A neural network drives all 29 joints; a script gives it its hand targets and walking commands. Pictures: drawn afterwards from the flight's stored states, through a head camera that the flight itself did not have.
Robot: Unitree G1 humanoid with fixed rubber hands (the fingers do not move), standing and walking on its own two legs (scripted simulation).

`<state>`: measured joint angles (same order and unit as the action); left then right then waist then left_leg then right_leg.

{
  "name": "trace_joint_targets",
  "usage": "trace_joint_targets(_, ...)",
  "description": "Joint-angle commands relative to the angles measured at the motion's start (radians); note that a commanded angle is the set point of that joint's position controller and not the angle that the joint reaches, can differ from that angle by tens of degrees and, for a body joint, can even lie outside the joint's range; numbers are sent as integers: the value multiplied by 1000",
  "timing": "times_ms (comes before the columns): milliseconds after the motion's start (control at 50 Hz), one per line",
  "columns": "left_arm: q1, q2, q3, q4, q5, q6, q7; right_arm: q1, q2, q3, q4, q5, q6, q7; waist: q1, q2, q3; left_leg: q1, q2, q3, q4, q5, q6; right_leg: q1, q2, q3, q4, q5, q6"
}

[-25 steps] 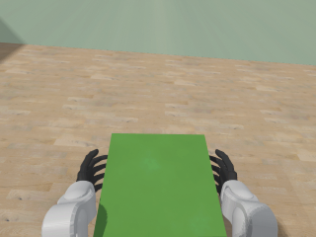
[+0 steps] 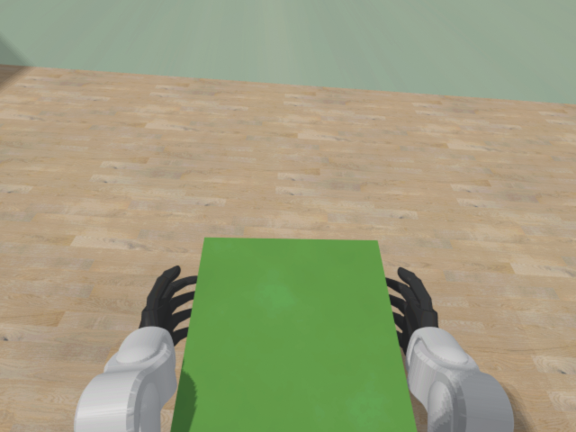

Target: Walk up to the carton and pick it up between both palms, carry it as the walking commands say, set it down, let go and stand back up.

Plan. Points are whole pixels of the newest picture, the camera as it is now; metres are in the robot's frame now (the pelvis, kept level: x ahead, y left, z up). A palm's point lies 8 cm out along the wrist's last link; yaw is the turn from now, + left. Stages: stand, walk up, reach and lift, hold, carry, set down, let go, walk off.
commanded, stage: carry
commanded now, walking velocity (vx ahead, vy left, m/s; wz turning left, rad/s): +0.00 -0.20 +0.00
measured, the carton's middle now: (288, 356) +0.24 +0.00 +0.02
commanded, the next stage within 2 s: none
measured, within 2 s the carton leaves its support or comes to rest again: neither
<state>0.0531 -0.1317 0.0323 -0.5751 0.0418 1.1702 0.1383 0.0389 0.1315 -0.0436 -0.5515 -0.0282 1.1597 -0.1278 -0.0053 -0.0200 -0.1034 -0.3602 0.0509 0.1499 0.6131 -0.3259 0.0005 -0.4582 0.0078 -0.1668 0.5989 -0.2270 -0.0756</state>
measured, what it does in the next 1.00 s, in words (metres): steps to the right: right foot, then left foot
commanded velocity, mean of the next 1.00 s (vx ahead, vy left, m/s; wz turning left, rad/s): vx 0.00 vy -0.20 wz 0.00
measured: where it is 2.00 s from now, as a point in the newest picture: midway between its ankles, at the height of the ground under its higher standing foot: outside the picture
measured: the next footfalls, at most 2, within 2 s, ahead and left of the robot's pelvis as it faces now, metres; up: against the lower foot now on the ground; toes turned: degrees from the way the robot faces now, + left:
right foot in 0.26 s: +0.04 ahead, -0.24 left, +0.00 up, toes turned -7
left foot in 0.54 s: -0.03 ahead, -0.07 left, +0.00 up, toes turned +9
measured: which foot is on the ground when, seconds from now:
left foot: down 0.00-0.26, up 0.28-0.52, down 0.54-0.82, up 0.84-1.00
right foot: down 0.00-0.00, up 0.02-0.24, down 0.26-0.56, up 0.58-0.80, down 0.82-1.00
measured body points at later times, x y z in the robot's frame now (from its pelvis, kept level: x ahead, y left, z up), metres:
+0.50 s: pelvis -0.05 -0.16 +0.00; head -0.04 -0.16 +0.45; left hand +0.20 -0.01 +0.09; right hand +0.20 -0.32 +0.09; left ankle -0.07 -0.06 -0.70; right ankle +0.00 -0.23 -0.72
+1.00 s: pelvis -0.09 -0.32 +0.01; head -0.08 -0.33 +0.46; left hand +0.15 -0.18 +0.09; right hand +0.15 -0.48 +0.08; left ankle -0.12 -0.19 -0.67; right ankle -0.06 -0.40 -0.72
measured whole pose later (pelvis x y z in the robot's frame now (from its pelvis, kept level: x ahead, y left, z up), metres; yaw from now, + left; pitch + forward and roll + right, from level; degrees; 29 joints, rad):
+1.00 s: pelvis -0.09 -0.32 +0.01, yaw +0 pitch +4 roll +0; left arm 0.06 -0.13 0.02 -0.57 0.04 1.17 0.14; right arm 0.07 0.13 -0.05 -0.59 -0.04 1.18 -0.13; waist -0.02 0.02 -0.07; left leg -0.50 0.10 0.10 0.99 -0.54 -0.07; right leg -0.42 -0.01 -0.13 0.57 -0.23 -0.07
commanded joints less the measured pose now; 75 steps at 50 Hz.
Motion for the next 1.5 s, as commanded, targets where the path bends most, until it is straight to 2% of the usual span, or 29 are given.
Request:
trace_joint_targets(0, -440, -757, -686, -122, -276, -5, -110, -314, 751, 617, -53, 252, -6, 119, -14, 352, -128, 217, 522, -557, -353, 209, 169, -227, -51, 106, 196, -245, 92)
trace_joint_targets(20, -471, -779, -692, -119, -286, -8, -113, -340, 770, 616, -65, 254, -8, 118, -12, 251, -127, 196, 519, -507, -330, 297, 203, -215, -67, 204, 352, -250, 91)
trace_joint_targets(60, -471, -819, -705, -115, -299, -15, -124, -380, 787, 627, -97, 247, -17, 124, -1, 153, -123, 144, 420, -342, -294, 271, 137, -178, -82, 212, 418, -183, 90)
trace_joint_targets(100, -469, -821, -710, -127, -302, -19, -124, -391, 797, 629, -120, 249, -21, 125, 4, 188, -133, 138, 306, -185, -226, 382, 76, -119, -69, 145, 324, -146, 102)
trace_joint_targets(220, -343, -750, -654, -92, -275, 7, -104, -310, 727, 615, -124, 233, 8, 105, 7, 224, -203, 136, 245, -140, -69, 374, 4, 135, -3, 5, -169, -56, 100)
trace_joint_targets(240, -333, -739, -645, -83, -273, 10, -105, -304, 717, 613, -116, 227, 11, 103, 10, 143, -218, 75, 207, -110, 7, 281, -35, 235, -56, 47, -245, 15, 94)
trace_joint_targets(280, -342, -729, -621, -73, -258, 3, -111, -337, 708, 655, -143, 234, 20, 106, 6, -342, -209, -228, 48, 3, 290, -333, -106, 324, -360, 410, -250, 454, -76)
trace_joint_targets(340, -386, -779, -625, -119, -260, -25, -122, -421, 799, 709, -151, 295, 5, 126, 9, -155, -207, -187, 54, -70, 488, -256, -66, 255, -274, 238, -197, 413, -111)
trace_joint_targets(500, -354, -756, -644, -113, -264, -22, -108, -333, 752, 664, -111, 275, 2, 117, 5, -96, -245, 85, 32, -24, -136, -14, -17, 200, -232, 237, -176, 256, -77)
trace_joint_targets(520, -357, -752, -652, -106, -267, -16, -106, -316, 744, 654, -91, 268, 4, 118, 0, -41, -232, 211, 115, -110, -249, 41, 0, 86, -196, 215, -120, 181, -25)
trace_joint_targets(560, -434, -758, -697, -136, -283, -6, -112, -289, 748, 617, -63, 249, -7, 118, -18, 354, -131, 252, 527, -553, -337, 282, 178, -240, -47, 110, 188, -248, 98)
trace_joint_targets(580, -465, -781, -701, -135, -289, -10, -115, -319, 767, 617, -80, 254, -9, 119, -15, 251, -133, 232, 523, -494, -313, 382, 213, -226, -60, 204, 357, -260, 95)
trace_joint_targets(620, -459, -819, -711, -130, -301, -16, -124, -360, 783, 630, -113, 248, -16, 125, -4, 146, -128, 168, 420, -331, -278, 337, 144, -184, -76, 212, 430, -189, 90)
trace_joint_targets(660, -458, -821, -716, -142, -301, -20, -124, -373, 792, 634, -137, 250, -20, 126, 1, 185, -134, 155, 306, -180, -218, 424, 82, -128, -62, 145, 340, -150, 102)
trace_joint_targets(780, -333, -750, -659, -108, -272, 6, -104, -299, 723, 624, -146, 239, 10, 108, 6, 236, -200, 138, 252, -139, -71, 396, 2, 126, 3, 1, -154, -56, 99)
trace_joint_targets(800, -321, -740, -650, -97, -270, 10, -105, -293, 713, 622, -137, 232, 13, 105, 9, 157, -215, 82, 213, -110, 1, 297, -37, 227, -39, 34, -238, 11, 94)
trace_joint_targets(840, -329, -726, -624, -83, -255, 4, -110, -326, 699, 660, -164, 237, 23, 108, 8, -336, -202, -236, 48, 13, 280, -320, -110, 332, -358, 418, -256, 440, -70)
trace_joint_targets(900, -375, -776, -631, -131, -261, -24, -123, -406, 794, 713, -165, 296, 8, 128, 9, -149, -206, -197, 57, -76, 516, -260, -69, 259, -274, 250, -199, 400, -117)
trace_joint_targets(1060, -355, -764, -648, -122, -266, -23, -112, -327, 752, 670, -128, 277, 4, 117, 12, -117, -245, 17, 6, -19, 2, -118, -17, 234, -247, 272, -216, 259, -109)
trace_joint_targets(1100, -363, -755, -664, -115, -273, -13, -109, -300, 742, 651, -93, 265, 7, 118, -2, -19, -225, 253, 138, -134, -263, 31, 12, 49, -184, 218, -130, 161, -16)
trace_joint_targets(1120, -371, -758, -688, -131, -281, -4, -113, -266, 740, 631, -79, 252, 1, 119, -21, 241, -190, 300, 414, -447, -322, 92, 98, -139, -94, 133, 32, -26, 71)
trace_joint_targets(1140, -446, -766, -702, -143, -285, -5, -114, -292, 748, 618, -79, 252, -4, 120, -20, 339, -121, 260, 548, -551, -338, 319, 208, -255, -41, 128, 236, -265, 104)
trace_joint_targets(1200, -452, -825, -715, -137, -299, -15, -125, -357, 782, 633, -129, 248, -13, 127, -4, 138, -119, 179, 406, -309, -262, 397, 138, -188, -67, 201, 429, -184, 92)
trace_joint_targets(1240, -451, -823, -719, -152, -299, -19, -122, -364, 790, 636, -153, 254, -16, 127, 0, 194, -134, 175, 294, -166, -201, 495, 76, -127, -48, 131, 336, -152, 104)
trace_joint_targets(1320, -378, -771, -684, -143, -276, -2, -105, -316, 741, 627, -169, 250, 4, 116, -9, 292, -178, 173, 293, -161, -142, 548, 45, 3, -9, 30, 69, -173, 112)
trace_joint_targets(1360, -327, -750, -663, -114, -268, 10, -103, -292, 718, 626, -156, 240, 16, 109, 6, 242, -198, 143, 249, -131, -61, 416, -8, 135, 8, -8, -165, -43, 100)
trace_joint_targets(1380, -315, -740, -654, -103, -266, 13, -104, -287, 708, 624, -147, 234, 19, 107, 10, 150, -216, 81, 208, -100, 22, 296, -47, 239, -44, 39, -249, 23, 95)
trace_joint_targets(1420, -333, -730, -629, -95, -257, 7, -110, -321, 702, 664, -172, 242, 28, 110, 6, -346, -207, -243, 48, 5, 322, -355, -108, 343, -365, 419, -248, 462, -80)
trace_joint_targets(1480, -375, -783, -635, -136, -262, -21, -124, -410, 798, 715, -174, 298, 12, 129, 10, -147, -203, -202, 59, -80, 532, -253, -69, 258, -267, 245, -196, 384, -116)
